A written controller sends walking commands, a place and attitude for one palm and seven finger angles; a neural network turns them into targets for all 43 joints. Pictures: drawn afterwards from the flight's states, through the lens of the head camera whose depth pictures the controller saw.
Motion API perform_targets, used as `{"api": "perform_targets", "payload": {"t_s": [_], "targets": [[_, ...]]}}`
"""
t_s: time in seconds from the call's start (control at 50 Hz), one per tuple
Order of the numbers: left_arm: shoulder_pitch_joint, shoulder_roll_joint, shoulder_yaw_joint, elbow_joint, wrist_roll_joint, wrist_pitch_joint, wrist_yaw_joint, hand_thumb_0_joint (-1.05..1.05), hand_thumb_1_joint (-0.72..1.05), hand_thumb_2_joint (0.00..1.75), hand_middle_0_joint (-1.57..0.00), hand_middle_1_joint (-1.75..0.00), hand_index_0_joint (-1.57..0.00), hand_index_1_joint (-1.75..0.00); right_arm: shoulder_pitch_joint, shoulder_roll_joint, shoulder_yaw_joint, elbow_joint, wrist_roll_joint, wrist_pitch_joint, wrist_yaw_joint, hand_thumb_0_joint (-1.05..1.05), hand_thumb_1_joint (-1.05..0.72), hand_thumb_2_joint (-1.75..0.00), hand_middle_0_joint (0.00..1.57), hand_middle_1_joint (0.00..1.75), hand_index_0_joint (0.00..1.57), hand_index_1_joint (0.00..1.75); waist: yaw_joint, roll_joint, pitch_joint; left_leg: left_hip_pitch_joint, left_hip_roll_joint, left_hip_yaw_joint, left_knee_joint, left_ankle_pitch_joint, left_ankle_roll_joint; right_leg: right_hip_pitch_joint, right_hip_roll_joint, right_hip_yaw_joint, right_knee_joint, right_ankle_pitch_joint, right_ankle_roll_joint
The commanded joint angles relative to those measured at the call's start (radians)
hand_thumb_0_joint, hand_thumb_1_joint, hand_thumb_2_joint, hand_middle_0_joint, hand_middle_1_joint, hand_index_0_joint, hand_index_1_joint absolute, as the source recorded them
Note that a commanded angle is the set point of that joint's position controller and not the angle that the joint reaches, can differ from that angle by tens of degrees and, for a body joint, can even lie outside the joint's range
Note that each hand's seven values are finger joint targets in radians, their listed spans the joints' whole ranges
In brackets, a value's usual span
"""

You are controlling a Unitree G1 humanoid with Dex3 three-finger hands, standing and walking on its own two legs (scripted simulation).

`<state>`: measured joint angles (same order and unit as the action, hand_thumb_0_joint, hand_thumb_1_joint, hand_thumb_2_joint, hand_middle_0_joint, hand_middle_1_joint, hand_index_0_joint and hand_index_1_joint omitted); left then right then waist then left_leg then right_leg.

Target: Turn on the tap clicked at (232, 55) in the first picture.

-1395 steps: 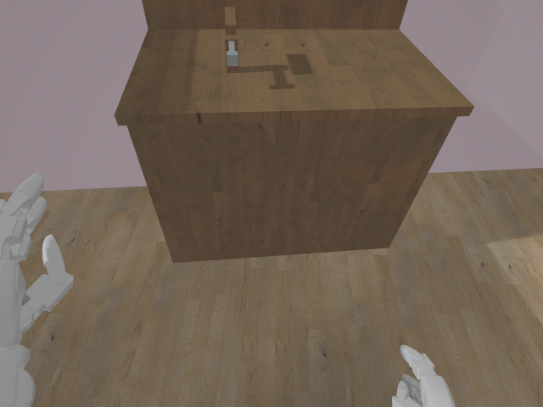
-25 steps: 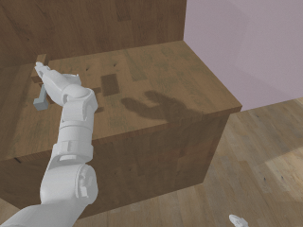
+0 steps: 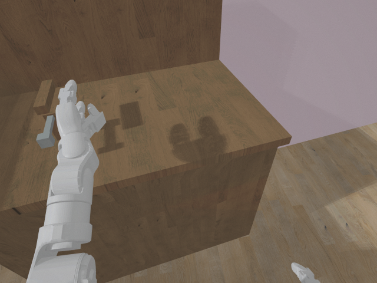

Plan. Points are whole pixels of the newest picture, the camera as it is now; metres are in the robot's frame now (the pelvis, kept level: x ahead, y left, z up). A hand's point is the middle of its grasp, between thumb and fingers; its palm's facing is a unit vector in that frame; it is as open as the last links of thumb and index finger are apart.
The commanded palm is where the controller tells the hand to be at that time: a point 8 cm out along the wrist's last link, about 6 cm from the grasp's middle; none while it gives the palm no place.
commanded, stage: draw the hand back beside the body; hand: left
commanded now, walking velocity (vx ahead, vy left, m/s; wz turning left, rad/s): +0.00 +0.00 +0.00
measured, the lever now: (45, 140) +0.40 +0.38 +0.11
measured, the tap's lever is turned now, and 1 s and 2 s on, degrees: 0 0 0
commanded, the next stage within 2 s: step back with the hand held close in 1.26 s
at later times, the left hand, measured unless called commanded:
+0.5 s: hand (67, 163) +0.27 +0.24 +0.18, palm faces +0.37 -0.90 -0.21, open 7.6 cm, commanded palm +0.22 +0.28 +0.18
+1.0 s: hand (31, 214) +0.18 +0.26 +0.16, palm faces +0.45 -0.83 -0.32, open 7.4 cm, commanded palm +0.13 +0.29 +0.17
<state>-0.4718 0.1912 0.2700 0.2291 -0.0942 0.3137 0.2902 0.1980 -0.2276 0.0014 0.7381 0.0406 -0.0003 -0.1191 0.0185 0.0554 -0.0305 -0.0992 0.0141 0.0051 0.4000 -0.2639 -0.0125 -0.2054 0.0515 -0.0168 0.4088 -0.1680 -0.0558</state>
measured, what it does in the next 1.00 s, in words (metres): stands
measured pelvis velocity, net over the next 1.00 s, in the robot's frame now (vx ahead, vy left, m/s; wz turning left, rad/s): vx -0.02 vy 0.01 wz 0.03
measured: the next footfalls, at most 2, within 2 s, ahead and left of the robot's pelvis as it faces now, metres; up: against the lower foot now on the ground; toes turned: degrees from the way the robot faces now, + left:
none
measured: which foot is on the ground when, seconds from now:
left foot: down 0.00-1.00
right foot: down 0.00-1.00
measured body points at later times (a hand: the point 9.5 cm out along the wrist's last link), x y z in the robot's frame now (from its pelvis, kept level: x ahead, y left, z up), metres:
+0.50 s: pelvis -0.02 +0.01 +0.00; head -0.04 -0.01 +0.45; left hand +0.24 +0.28 +0.19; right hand +0.18 -0.19 -0.08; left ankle -0.03 +0.13 -0.74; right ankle +0.03 -0.08 -0.74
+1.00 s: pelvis -0.02 +0.01 +0.00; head -0.04 -0.01 +0.45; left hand +0.15 +0.30 +0.18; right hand +0.18 -0.20 -0.08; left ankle -0.03 +0.13 -0.74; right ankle +0.03 -0.08 -0.74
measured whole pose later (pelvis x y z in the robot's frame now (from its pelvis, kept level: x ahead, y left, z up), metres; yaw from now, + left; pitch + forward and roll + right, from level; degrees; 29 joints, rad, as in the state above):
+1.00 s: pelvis -0.02 +0.01 +0.00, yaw +2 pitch -8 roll +0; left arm 0.38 0.31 0.26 -0.34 -0.06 -0.13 0.11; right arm 0.18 -0.22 0.00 0.66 -0.01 -0.14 -0.04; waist 0.07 0.06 0.06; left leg 0.01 0.00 -0.01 0.35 -0.22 0.00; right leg -0.07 0.03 -0.03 0.32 -0.12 -0.04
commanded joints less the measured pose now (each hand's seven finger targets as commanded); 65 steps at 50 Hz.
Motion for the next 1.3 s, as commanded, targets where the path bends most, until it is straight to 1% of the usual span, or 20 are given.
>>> {"api": "perform_targets", "payload": {"t_s": [0.0,0.04,0.08,0.14,0.18,0.24,0.28,0.34,0.38,0.48,0.54,0.6,0.76,0.8,0.96,0.98,1.06,1.16,1.2,1.28], "targets": [[-0.089,0.428,0.126,-0.262,0.005,-0.210,-0.086,0.00,0.90,0.90,-0.16,-0.19,-0.16,-0.19,-0.153,-0.106,-0.019,-0.180,-0.013,-0.081,0.036,0.00,-0.90,-0.90,0.20,0.30,0.20,0.30,0.051,-0.025,-0.149,-0.083,-0.012,0.044,-0.064,0.222,0.040,0.253,-0.065,0.026,-0.045,0.235,0.037],[-0.111,0.386,0.070,-0.356,0.004,-0.307,-0.114,0.00,0.90,0.90,-0.16,-0.19,-0.16,-0.19,-0.164,-0.099,-0.023,-0.204,-0.008,-0.108,0.048,0.00,-0.90,-0.90,0.20,0.30,0.20,0.30,0.032,-0.047,-0.166,-0.044,-0.013,0.052,-0.064,0.227,0.042,0.242,-0.057,0.034,-0.059,0.225,0.039],[-0.146,0.346,0.011,-0.430,0.010,-0.369,-0.133,0.00,0.90,0.90,-0.17,-0.20,-0.17,-0.20,-0.167,-0.100,-0.025,-0.217,-0.005,-0.132,0.053,0.00,-0.90,-0.90,0.20,0.30,0.20,0.30,0.016,0.019,-0.152,-0.003,-0.017,0.051,-0.068,0.210,0.040,0.195,-0.050,0.032,-0.080,0.175,0.034],[-0.162,0.298,-0.049,-0.385,0.020,-0.420,-0.136,0.00,0.90,0.90,-0.17,-0.21,-0.17,-0.21,-0.154,-0.101,-0.026,-0.207,-0.006,-0.157,0.053,0.00,-0.90,-0.90,0.20,0.30,0.20,0.30,-0.011,-0.032,-0.108,0.007,-0.022,0.040,-0.076,0.139,0.046,0.144,-0.040,0.030,-0.111,0.081,0.038],[-0.157,0.263,-0.094,-0.400,0.025,-0.444,-0.143,0.00,0.90,0.90,-0.17,-0.21,-0.17,-0.21,-0.158,-0.101,-0.025,-0.206,-0.004,-0.166,0.053,0.00,-0.90,-0.90,0.20,0.30,0.20,0.30,-0.013,0.042,-0.094,0.031,-0.027,0.033,-0.088,0.105,0.044,0.119,-0.041,0.026,-0.122,0.037,0.032],[-0.070,0.285,-0.060,-0.355,0.026,-0.458,-0.139,0.00,0.90,0.90,-0.17,-0.22,-0.17,-0.22,-0.159,-0.099,-0.020,-0.202,-0.009,-0.161,0.054,0.00,-0.90,-0.90,0.20,0.30,0.20,0.30,0.003,-0.055,-0.092,0.000,-0.029,0.019,-0.109,0.067,0.045,0.150,-0.041,0.018,-0.131,-0.008,0.032],[-0.017,0.313,-0.026,-0.381,0.025,-0.471,-0.142,0.00,0.90,0.90,-0.18,-0.23,-0.18,-0.23,-0.166,-0.102,-0.019,-0.203,-0.012,-0.156,0.054,0.00,-0.90,-0.90,0.20,0.30,0.20,0.30,0.018,-0.018,-0.108,0.010,-0.031,0.015,-0.119,0.080,0.042,0.176,-0.044,0.016,-0.131,0.005,0.028],[0.066,0.318,0.003,-0.387,0.020,-0.474,-0.149,0.00,0.90,0.90,-0.18,-0.24,-0.18,-0.24,-0.173,-0.089,-0.009,-0.213,-0.019,-0.143,0.056,0.00,-0.90,-0.90,0.20,0.30,0.20,0.30,0.031,-0.054,-0.083,-0.015,-0.023,0.010,-0.138,0.098,0.037,0.212,-0.043,0.010,-0.132,0.026,0.025],[0.135,0.365,0.065,-0.420,0.014,-0.476,-0.153,0.00,0.90,0.90,-0.18,-0.24,-0.18,-0.24,-0.184,-0.089,-0.013,-0.218,-0.020,-0.135,0.057,0.00,-0.90,-0.90,0.20,0.30,0.20,0.30,0.048,-0.027,-0.099,-0.010,-0.021,0.012,-0.139,0.117,0.035,0.238,-0.044,0.015,-0.137,0.042,0.024],[0.209,0.320,0.032,-0.546,0.020,-0.489,-0.169,0.00,0.90,0.90,-0.19,-0.26,-0.19,-0.26,-0.187,-0.080,-0.009,-0.241,-0.024,-0.140,0.063,0.00,-0.90,-0.90,0.20,0.30,0.20,0.30,0.043,0.058,-0.075,0.008,-0.017,0.003,-0.157,0.135,0.021,0.231,-0.037,0.010,-0.140,0.055,0.017],[0.302,0.308,0.039,-0.577,0.020,-0.491,-0.168,0.00,0.90,0.90,-0.19,-0.27,-0.19,-0.27,-0.172,-0.081,-0.014,-0.245,-0.032,-0.147,0.067,0.00,-0.90,-0.90,0.20,0.30,0.20,0.30,0.043,-0.025,-0.081,0.012,-0.010,0.003,-0.152,0.177,0.024,0.247,-0.034,0.006,-0.135,0.092,0.021],[0.356,0.286,0.020,-0.620,0.024,-0.495,-0.172,0.00,0.90,0.90,-0.19,-0.28,-0.19,-0.28,-0.175,-0.082,-0.016,-0.243,-0.034,-0.156,0.068,0.00,-0.90,-0.90,0.20,0.30,0.20,0.30,0.040,0.029,-0.049,0.018,-0.009,0.002,-0.155,0.173,0.020,0.227,-0.037,0.007,-0.141,0.080,0.021],[0.534,0.297,0.057,-0.705,0.028,-0.508,-0.163,0.00,0.90,0.90,-0.20,-0.30,-0.20,-0.30,-0.169,-0.085,-0.027,-0.238,-0.040,-0.175,0.071,0.00,-0.90,-0.90,0.20,0.30,0.20,0.30,0.047,-0.016,-0.027,0.005,-0.011,-0.002,-0.147,0.151,0.023,0.230,-0.042,0.006,-0.148,0.049,0.023],[0.579,0.298,0.067,-0.730,0.031,-0.510,-0.160,0.00,0.90,0.90,-0.20,-0.30,-0.20,-0.30,-0.173,-0.081,-0.027,-0.236,-0.040,-0.181,0.072,0.00,-0.90,-0.90,0.20,0.30,0.20,0.30,0.049,0.044,-0.009,-0.001,-0.012,-0.003,-0.145,0.139,0.019,0.223,-0.045,0.008,-0.148,0.037,0.021],[0.758,0.298,0.091,-0.812,0.031,-0.515,-0.160,0.00,0.90,0.90,-0.20,-0.30,-0.20,-0.30,-0.157,-0.082,-0.034,-0.247,-0.047,-0.203,0.074,0.00,-0.90,-0.90,0.20,0.30,0.20,0.30,0.052,-0.010,0.013,-0.010,-0.008,-0.001,-0.123,0.144,0.025,0.213,-0.048,0.011,-0.145,0.035,0.027],[0.731,0.315,0.100,-0.830,0.034,-0.515,-0.158,0.00,0.90,0.90,-0.20,-0.30,-0.20,-0.30,-0.157,-0.086,-0.035,-0.243,-0.045,-0.208,0.073,0.00,-0.90,-0.90,0.20,0.30,0.20,0.30,0.047,0.035,0.013,-0.005,-0.009,-0.001,-0.123,0.135,0.021,0.205,-0.048,0.012,-0.145,0.034,0.026],[0.692,0.295,0.081,-0.787,0.036,-0.508,-0.152,0.00,0.90,0.90,-0.20,-0.30,-0.20,-0.30,-0.154,-0.080,-0.031,-0.239,-0.047,-0.214,0.064,0.00,-0.90,-0.90,0.20,0.30,0.20,0.30,0.039,-0.032,0.038,-0.013,-0.010,-0.001,-0.117,0.108,0.031,0.187,-0.049,0.009,-0.152,-0.001,0.033],[0.691,0.288,0.074,-0.778,0.035,-0.503,-0.152,0.00,0.90,0.90,-0.20,-0.30,-0.20,-0.30,-0.160,-0.079,-0.027,-0.235,-0.046,-0.218,0.063,0.00,-0.90,-0.90,0.20,0.30,0.20,0.30,0.046,-0.026,0.033,-0.015,-0.013,-0.005,-0.120,0.106,0.030,0.197,-0.052,0.010,-0.148,-0.006,0.031],[0.688,0.291,0.077,-0.800,0.038,-0.507,-0.151,0.00,0.90,0.90,-0.20,-0.30,-0.20,-0.30,-0.167,-0.073,-0.024,-0.237,-0.048,-0.226,0.065,0.00,-0.90,-0.90,0.20,0.30,0.20,0.30,0.051,0.044,0.020,-0.008,-0.015,-0.007,-0.125,0.118,0.024,0.208,-0.055,0.007,-0.140,0.013,0.026],[0.717,0.315,0.106,-0.783,0.028,-0.503,-0.154,0.00,0.90,0.90,-0.20,-0.30,-0.20,-0.30,-0.167,-0.079,-0.026,-0.238,-0.047,-0.225,0.067,0.00,-0.90,-0.90,0.20,0.30,0.20,0.30,0.053,-0.020,0.040,-0.020,-0.011,-0.008,-0.128,0.106,0.027,0.202,-0.051,0.008,-0.148,-0.001,0.030]]}}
